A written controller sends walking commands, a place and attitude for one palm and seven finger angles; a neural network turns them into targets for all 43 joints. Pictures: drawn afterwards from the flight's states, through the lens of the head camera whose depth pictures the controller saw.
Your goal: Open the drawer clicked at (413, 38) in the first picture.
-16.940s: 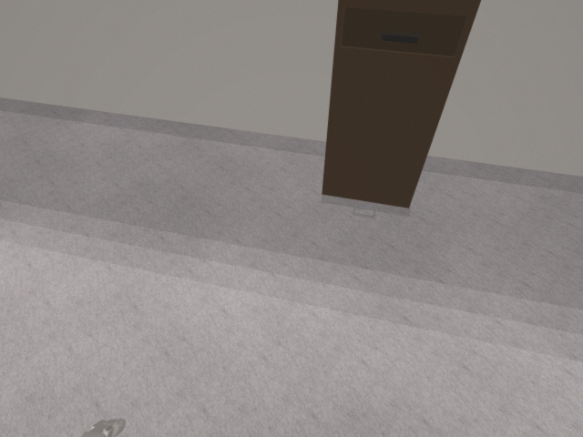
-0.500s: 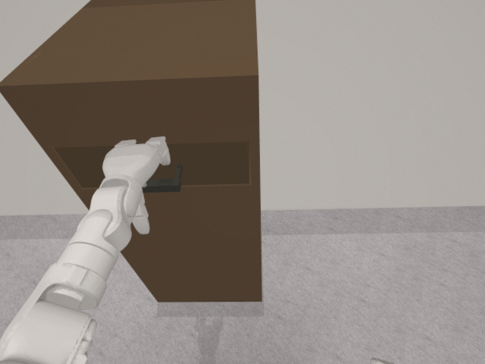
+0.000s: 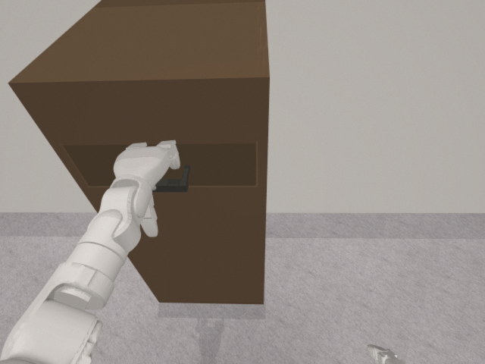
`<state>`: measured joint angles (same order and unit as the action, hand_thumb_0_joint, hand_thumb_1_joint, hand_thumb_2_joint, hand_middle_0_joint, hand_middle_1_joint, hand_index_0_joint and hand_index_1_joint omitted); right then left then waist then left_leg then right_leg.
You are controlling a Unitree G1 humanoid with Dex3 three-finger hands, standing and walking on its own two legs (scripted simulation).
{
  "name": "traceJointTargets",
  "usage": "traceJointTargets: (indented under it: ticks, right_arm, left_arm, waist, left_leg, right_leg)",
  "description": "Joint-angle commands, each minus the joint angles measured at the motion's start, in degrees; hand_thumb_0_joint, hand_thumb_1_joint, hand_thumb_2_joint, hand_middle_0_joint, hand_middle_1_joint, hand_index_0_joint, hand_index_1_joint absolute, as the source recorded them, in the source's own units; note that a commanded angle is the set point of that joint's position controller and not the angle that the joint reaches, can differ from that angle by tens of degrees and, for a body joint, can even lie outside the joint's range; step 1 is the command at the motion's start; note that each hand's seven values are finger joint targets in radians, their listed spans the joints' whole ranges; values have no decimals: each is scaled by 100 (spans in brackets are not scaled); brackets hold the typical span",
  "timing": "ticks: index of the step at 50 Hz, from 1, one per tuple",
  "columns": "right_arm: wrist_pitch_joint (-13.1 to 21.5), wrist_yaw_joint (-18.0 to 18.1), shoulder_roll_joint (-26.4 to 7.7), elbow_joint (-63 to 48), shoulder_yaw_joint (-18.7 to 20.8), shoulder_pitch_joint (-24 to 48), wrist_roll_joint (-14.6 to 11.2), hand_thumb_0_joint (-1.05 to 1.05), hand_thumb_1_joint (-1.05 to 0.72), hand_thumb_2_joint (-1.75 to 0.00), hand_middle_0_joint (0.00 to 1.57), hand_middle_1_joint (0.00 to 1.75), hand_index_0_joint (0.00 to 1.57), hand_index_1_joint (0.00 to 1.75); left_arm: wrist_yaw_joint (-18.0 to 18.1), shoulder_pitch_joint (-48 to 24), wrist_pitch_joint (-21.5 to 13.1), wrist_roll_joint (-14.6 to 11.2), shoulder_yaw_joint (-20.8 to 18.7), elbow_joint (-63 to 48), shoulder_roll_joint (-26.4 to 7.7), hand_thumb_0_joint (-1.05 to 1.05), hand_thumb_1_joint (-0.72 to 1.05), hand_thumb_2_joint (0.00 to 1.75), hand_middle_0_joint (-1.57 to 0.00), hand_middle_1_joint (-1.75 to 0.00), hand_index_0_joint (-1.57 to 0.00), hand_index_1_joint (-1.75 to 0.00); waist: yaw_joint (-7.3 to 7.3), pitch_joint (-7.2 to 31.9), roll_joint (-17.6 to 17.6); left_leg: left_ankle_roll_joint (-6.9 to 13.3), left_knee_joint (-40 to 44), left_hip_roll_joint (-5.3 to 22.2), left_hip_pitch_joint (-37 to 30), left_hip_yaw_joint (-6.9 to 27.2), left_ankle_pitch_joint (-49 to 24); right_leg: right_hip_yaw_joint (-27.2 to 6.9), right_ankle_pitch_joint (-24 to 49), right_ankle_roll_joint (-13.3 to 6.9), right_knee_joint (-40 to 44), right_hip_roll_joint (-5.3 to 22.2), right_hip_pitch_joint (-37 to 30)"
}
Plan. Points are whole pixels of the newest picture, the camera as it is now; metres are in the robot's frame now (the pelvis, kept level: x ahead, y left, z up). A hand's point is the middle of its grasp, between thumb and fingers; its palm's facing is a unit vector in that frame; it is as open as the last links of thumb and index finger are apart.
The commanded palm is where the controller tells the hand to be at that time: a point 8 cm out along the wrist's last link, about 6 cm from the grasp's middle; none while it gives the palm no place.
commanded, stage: move the hooked fingers above the handle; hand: left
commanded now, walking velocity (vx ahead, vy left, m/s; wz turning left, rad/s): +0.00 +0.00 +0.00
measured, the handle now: (161, 177) +0.46 +0.20 +0.04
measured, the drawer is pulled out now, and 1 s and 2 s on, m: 0.00 0.00 0.00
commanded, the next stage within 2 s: none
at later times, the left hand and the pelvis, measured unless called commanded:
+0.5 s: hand (168, 194) +0.39 +0.16 +0.07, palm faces -0.17 -0.08 -0.98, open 13.7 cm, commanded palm +0.38 +0.18 +0.15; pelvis -0.01 +0.00 +0.00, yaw +0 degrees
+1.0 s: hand (161, 197) +0.39 +0.17 +0.07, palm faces -0.12 -0.07 -0.99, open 13.8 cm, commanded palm +0.38 +0.19 +0.16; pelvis -0.01 +0.00 +0.00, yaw +0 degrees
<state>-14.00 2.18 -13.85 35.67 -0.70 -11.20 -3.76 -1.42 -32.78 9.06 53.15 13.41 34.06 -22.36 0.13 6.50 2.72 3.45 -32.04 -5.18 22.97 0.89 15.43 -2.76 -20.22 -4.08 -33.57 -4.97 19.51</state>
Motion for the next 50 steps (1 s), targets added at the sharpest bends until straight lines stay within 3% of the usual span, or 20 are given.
traceJointTargets:
  ticks: [1,3,5,8,10,12,15,16,18,20,22,24,28,31,33,36,38,43,46,50]
  right_arm:
    - [283,102,-663,-876,342,419,166,0,-90,-90,20,30,20,30]
    - [362,106,-615,-796,389,308,217,0,-90,-90,20,30,20,30]
    - [445,81,-540,-651,421,251,204,0,-90,-90,20,30,20,30]
    - [449,34,-576,-406,387,275,138,0,-90,-90,20,30,20,30]
    - [442,33,-640,-355,355,382,84,0,-90,-90,20,30,20,30]
    - [378,33,-746,-346,335,367,38,0,-90,-90,20,30,20,30]
    - [244,2,-840,-525,392,285,-29,0,-90,-90,20,30,20,30]
    - [217,6,-835,-590,412,300,-17,0,-90,-90,20,30,20,30]
    - [157,16,-840,-626,354,319,0,0,-90,-90,20,30,20,30]
    - [168,21,-809,-635,293,318,29,0,-90,-90,20,30,20,30]
    - [197,48,-769,-691,286,329,86,0,-90,-90,20,30,20,30]
    - [256,100,-720,-770,309,332,143,0,-90,-90,20,30,20,30]
    - [384,204,-566,-637,341,244,211,0,-90,-90,20,30,20,30]
    - [484,137,-523,-483,349,363,135,0,-90,-90,20,30,20,30]
    - [464,55,-608,-395,355,379,114,0,-90,-90,20,30,20,30]
    - [359,-7,-811,-398,389,273,14,0,-90,-90,20,30,20,30]
    - [241,4,-882,-496,367,271,-55,0,-90,-90,20,30,20,30]
    - [184,145,-872,-704,240,447,-12,0,-90,-90,20,30,20,30]
    - [267,188,-741,-779,278,448,95,0,-90,-90,20,30,20,30]
    - [428,229,-594,-677,379,309,163,0,-90,-90,20,30,20,30]
  left_arm:
    - [338,-2506,-1032,167,-894,-2386,-1450,0,-50,30,-30,-120,-30,-120]
    - [789,-2853,-1379,230,-1301,-2850,-1848,0,-50,30,-30,-120,-30,-120]
    - [1267,-2733,-1423,270,-1635,-2627,-1950,0,-50,30,-30,-120,-30,-120]
    - [1707,-2662,-902,258,-1726,-1492,-1912,0,-50,30,-30,-120,-30,-120]
    - [1725,-2531,-359,287,-1325,-829,-1588,0,-50,30,-30,-120,-30,-120]
    - [1488,-2297,185,306,-933,-229,-1339,0,-50,30,-30,-120,-30,-120]
    - [736,-2268,625,134,97,-191,-365,0,-50,30,-30,-120,-30,-120]
    - [476,-2307,574,25,354,-579,-96,0,-50,30,-30,-120,-30,-120]
    - [175,-1871,492,-6,132,-455,-353,0,-50,30,-30,-120,-30,-120]
    - [-88,-1989,269,9,387,-597,-110,0,-50,30,-30,-120,-30,-120]
    - [-99,-2269,-215,44,104,-1065,-406,0,-50,30,-30,-120,-30,-120]
    - [154,-2734,-828,70,-638,-1822,-1210,0,-50,30,-30,-120,-30,-120]
    - [1276,-3200,-1521,308,-2146,-2229,-2609,0,-50,30,-30,-120,-30,-120]
    - [1888,-2860,-1008,421,-1828,-1413,-2073,0,-50,30,-30,-120,-30,-120]
    - [1938,-2535,-419,446,-1565,-653,-1823,0,-50,30,-30,-120,-30,-120]
    - [1369,-1959,471,274,-671,54,-1032,0,-50,30,-30,-120,-30,-120]
    - [875,-1765,681,60,-571,-8,-989,0,-50,30,-30,-120,-30,-120]
    - [180,-1759,312,69,-481,-634,-1138,0,-50,30,-30,-120,-30,-120]
    - [162,-2407,-520,128,-527,-1631,-1169,0,-50,30,-30,-120,-30,-120]
    - [878,-2955,-1415,316,-1444,-2409,-2032,0,-50,30,-30,-120,-30,-120]
  waist:
    - [-118,1913,57]
    - [-154,2222,485]
    - [-182,2197,428]
    - [-134,1645,-117]
    - [-68,1380,-435]
    - [-15,1336,-590]
    - [262,1452,-804]
    - [329,1528,-811]
    - [247,1355,-906]
    - [292,1007,-973]
    - [183,1024,-674]
    - [-34,1550,-344]
    - [-322,2046,134]
    - [-261,1733,88]
    - [-231,1713,-31]
    - [34,1624,-617]
    - [83,1625,-1035]
    - [74,1051,-1233]
    - [37,1291,-425]
    - [-99,1961,551]
  left_leg:
    - [25,-86,185,-1223,26,-1909]
    - [-35,-165,235,-1476,101,-2166]
    - [-105,-200,286,-1484,133,-2312]
    - [-121,-74,272,-916,47,-1731]
    - [-104,40,303,-749,-38,-1356]
    - [-104,123,301,-682,-72,-1296]
    - [-41,40,299,-963,-25,-1586]
    - [-18,8,293,-1131,4,-1776]
    - [-15,6,256,-1031,16,-1772]
    - [-2,25,225,-893,28,-1529]
    - [1,40,213,-904,65,-1322]
    - [22,-15,189,-958,111,-1392]
    - [-34,-75,231,-806,97,-1516]
    - [-107,-33,266,-670,-10,-1360]
    - [-152,48,281,-614,-77,-1408]
    - [-99,59,330,-693,-141,-1550]
    - [-57,86,307,-718,-128,-1661]
    - [24,156,191,-466,-117,-1306]
    - [61,67,169,-806,-72,-1343]
    - [2,-94,213,-1279,46,-1655]
  right_leg:
    - [-246,2475,115,248,365,-444]
    - [-179,2205,58,134,292,-298]
    - [-91,2057,40,83,210,-94]
    - [-21,1633,62,183,198,29]
    - [6,1386,118,286,222,106]
    - [10,1425,149,389,257,0]
    - [0,1923,192,449,316,-55]
    - [0,2175,212,447,331,-77]
    - [-16,2249,203,424,346,-165]
    - [-11,2152,216,449,365,49]
    - [-47,1783,158,448,368,112]
    - [-151,1843,104,338,363,-210]
    - [-201,1608,54,122,288,-369]
    - [-134,1336,39,161,204,-14]
    - [-71,1386,58,215,200,-96]
    - [-45,1843,164,368,263,-212]
    - [-88,2193,212,448,320,-493]
    - [-203,2422,282,536,433,-570]
    - [-257,2255,197,485,419,-407]
    - [-244,1868,66,270,278,-208]
